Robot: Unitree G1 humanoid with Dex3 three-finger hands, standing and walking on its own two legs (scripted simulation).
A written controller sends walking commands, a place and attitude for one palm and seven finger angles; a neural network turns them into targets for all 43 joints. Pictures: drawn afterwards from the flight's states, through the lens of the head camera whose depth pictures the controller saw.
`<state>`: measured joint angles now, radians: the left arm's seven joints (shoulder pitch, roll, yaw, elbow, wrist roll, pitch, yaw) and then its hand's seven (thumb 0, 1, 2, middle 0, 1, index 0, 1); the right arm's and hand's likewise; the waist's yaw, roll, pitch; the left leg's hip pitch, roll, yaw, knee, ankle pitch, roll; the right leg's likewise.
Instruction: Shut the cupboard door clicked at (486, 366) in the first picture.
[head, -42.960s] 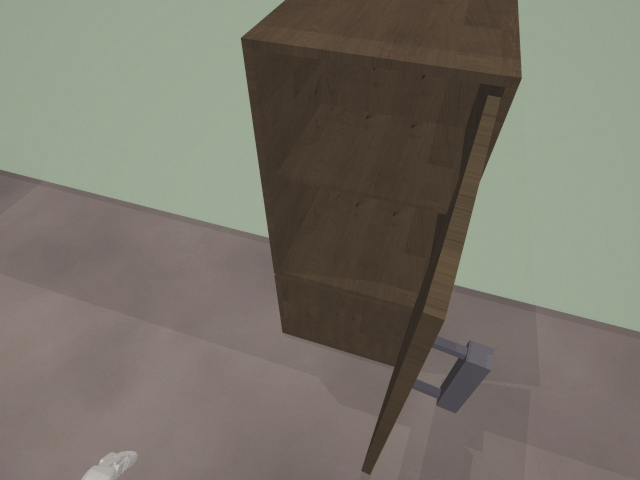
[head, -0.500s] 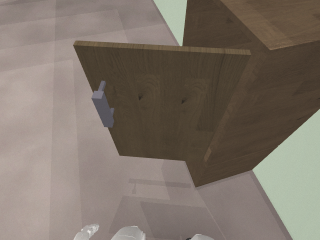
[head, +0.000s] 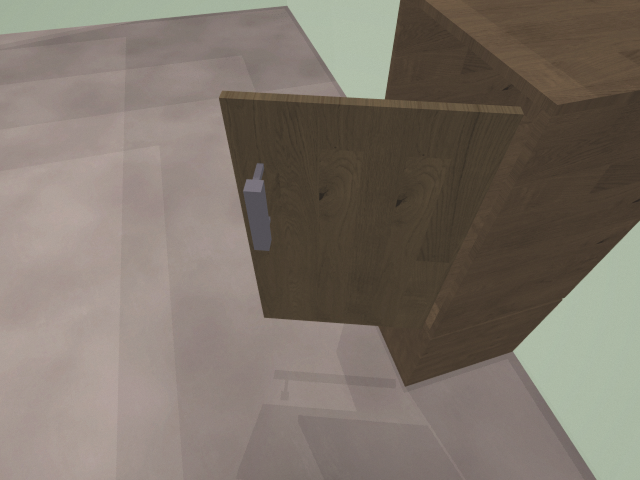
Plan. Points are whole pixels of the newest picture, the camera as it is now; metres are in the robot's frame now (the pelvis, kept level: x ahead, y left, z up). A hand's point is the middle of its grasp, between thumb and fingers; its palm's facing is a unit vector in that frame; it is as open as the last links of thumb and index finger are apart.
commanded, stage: come to a stop and stand still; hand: left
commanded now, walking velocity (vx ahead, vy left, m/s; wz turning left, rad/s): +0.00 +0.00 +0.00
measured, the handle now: (261, 207) +0.49 +0.13 +0.03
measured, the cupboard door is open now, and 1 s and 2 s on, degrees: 69 69 69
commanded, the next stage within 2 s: look again from close up in 0.52 s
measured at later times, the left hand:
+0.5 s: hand out of the picture -0.09 +0.15 -0.17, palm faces +0.07 -0.98 -0.18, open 7.4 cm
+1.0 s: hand out of the picture -0.01 +0.16 -0.18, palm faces +0.06 -0.99 -0.16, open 7.4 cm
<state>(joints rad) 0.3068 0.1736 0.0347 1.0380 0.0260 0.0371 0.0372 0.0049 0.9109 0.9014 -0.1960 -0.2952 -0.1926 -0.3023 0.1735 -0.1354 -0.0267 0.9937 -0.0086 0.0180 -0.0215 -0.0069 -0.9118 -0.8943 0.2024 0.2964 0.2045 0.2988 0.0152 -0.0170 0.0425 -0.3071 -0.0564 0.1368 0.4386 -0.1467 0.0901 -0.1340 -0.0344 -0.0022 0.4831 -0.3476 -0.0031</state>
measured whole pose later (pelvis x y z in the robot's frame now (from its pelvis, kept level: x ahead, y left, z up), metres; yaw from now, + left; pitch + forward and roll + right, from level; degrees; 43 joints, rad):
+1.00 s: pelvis -0.02 +0.00 +0.00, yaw +2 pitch -1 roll -1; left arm 0.34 0.14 0.00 1.02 0.03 -0.02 0.05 0.01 0.92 0.90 -0.20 -0.30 -0.20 -0.30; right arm 0.27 -0.16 -0.01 1.03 -0.01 0.00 -0.01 0.01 -0.93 -0.89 0.20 0.30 0.20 0.30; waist -0.01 -0.02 0.00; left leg -0.35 -0.04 0.07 0.52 -0.16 0.09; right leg -0.14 0.00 -0.05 0.52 -0.36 0.00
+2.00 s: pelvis -0.03 -0.02 +0.01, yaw +0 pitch +0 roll -3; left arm 0.29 0.19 0.07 0.98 0.04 0.05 0.00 0.02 0.93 0.90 -0.20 -0.30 -0.19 -0.30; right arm 0.37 -0.09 -0.04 1.07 -0.03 -0.02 -0.03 0.00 -0.90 -0.89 0.20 0.30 0.20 0.30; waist -0.04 -0.04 -0.01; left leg -0.29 0.05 0.11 0.40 -0.12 0.07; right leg -0.45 -0.08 -0.02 0.85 -0.28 0.01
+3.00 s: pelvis +0.03 -0.10 +0.00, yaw +1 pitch -1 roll +0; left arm 0.26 0.17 0.02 1.03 0.02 0.01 0.04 0.01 0.93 0.90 -0.20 -0.30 -0.19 -0.30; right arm 0.22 -0.15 -0.03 1.07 -0.01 0.02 -0.02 0.00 -0.94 -0.89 0.20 0.30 0.20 0.30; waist -0.01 -0.02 0.04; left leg -0.26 0.03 0.14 0.49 -0.21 0.02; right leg -0.21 -0.04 -0.05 0.52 -0.29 0.01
